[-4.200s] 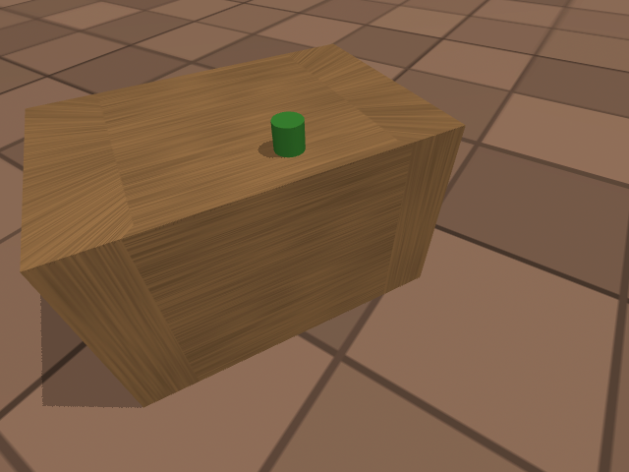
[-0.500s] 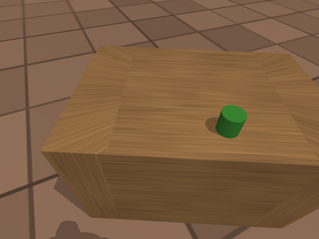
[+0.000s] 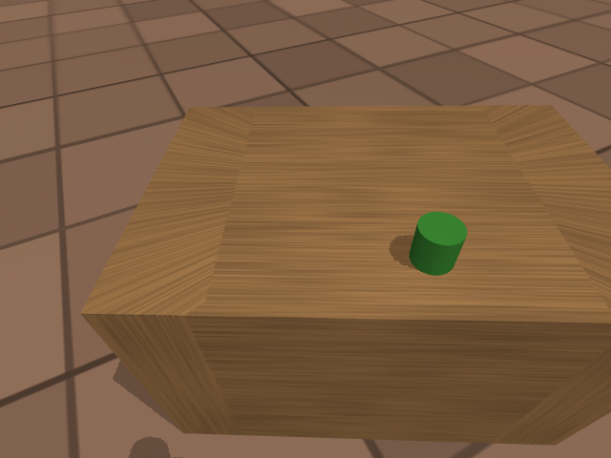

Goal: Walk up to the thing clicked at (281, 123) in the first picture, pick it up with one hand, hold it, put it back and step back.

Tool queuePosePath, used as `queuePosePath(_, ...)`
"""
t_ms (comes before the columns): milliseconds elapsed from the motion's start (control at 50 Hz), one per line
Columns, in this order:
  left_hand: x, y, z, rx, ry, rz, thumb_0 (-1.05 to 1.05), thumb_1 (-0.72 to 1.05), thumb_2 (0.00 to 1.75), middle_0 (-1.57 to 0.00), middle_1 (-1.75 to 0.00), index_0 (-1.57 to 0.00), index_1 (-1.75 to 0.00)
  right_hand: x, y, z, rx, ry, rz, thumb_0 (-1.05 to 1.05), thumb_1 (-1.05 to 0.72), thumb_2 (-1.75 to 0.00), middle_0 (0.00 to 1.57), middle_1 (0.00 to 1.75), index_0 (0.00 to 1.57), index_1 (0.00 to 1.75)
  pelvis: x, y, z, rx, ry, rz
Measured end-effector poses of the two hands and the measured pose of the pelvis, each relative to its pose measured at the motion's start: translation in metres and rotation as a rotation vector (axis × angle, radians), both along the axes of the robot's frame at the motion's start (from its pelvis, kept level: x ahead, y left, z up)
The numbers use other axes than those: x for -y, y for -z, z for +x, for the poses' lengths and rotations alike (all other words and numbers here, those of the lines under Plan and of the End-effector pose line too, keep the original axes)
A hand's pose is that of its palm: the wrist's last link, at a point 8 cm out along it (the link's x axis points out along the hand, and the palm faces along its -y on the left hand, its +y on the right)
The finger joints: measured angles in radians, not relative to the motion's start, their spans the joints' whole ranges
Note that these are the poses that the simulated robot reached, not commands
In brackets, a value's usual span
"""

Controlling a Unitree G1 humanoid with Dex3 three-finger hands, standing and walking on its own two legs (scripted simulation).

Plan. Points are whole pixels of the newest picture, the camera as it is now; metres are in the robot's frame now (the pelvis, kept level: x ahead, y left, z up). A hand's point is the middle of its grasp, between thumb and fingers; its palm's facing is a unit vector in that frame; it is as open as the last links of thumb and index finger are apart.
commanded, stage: walk up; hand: right
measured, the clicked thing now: (436, 243) +0.52 -0.21 -0.04
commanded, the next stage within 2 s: stand in 0.46 s
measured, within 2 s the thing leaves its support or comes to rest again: neither
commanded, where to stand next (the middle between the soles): +0.07 +0.00 m, yaw +0 degrees
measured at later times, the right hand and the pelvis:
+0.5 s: hand out of the picture +0.06 -0.25 -0.15, palm faces +0.02 +0.94 -0.34, open 7.4 cm; pelvis +0.00 +0.00 +0.00, yaw -1 degrees
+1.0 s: hand out of the picture +0.08 -0.25 -0.15, palm faces -0.02 +0.95 -0.33, open 7.4 cm; pelvis +0.00 +0.00 +0.01, yaw +0 degrees
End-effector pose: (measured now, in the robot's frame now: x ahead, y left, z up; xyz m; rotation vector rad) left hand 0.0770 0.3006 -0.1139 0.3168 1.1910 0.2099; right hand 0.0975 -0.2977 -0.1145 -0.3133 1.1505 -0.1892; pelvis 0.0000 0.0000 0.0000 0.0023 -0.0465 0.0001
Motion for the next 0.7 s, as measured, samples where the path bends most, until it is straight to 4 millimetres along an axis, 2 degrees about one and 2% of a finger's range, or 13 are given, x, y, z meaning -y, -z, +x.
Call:
queuePosePath(240, 0.007, 0.004, -0.002, -0.029, 0.01, -0.019, 0.01, 0.9, 0.9, -0.21, -0.3, -0.2, -0.3, 0.005, 0.001, -0.03, -0.064, 0.043, -0.01, 0.01, -0.9, -0.9, 0.2, 0.3, 0.2, 0.3, 0.0, -0.002, 0.0, 0.0, 0.01, -0.001)
queuePosePath(380, 0.006, 0.005, 0.001, -0.03, 0.019, -0.02, 0.01, 0.9, 0.9, -0.21, -0.3, -0.2, -0.3, 0.003, 0.002, -0.04, -0.083, 0.061, -0.006, 0.01, -0.9, -0.9, 0.2, 0.3, 0.2, 0.3, -0.002, -0.002, 0.0, -0.001, 0.017, -0.003)
queuePosePath(520, 0.003, 0.003, 0.008, -0.024, 0.022, -0.016, 0.01, 0.9, 0.9, -0.21, -0.3, -0.2, -0.3, -0.002, 0.003, -0.042, -0.09, 0.066, 0.001, 0.01, -0.9, -0.9, 0.2, 0.3, 0.2, 0.3, -0.004, -0.003, 0.001, -0.005, 0.016, -0.001)
queuePosePath(700, 0.003, -0.002, 0.01, -0.017, 0.027, -0.008, 0.01, 0.9, 0.9, -0.2, -0.3, -0.2, -0.3, -0.007, 0.003, -0.032, -0.083, 0.047, 0.013, 0.01, -0.9, -0.9, 0.2, 0.3, 0.2, 0.3, -0.003, -0.005, -0.003, -0.01, 0.007, 0.003)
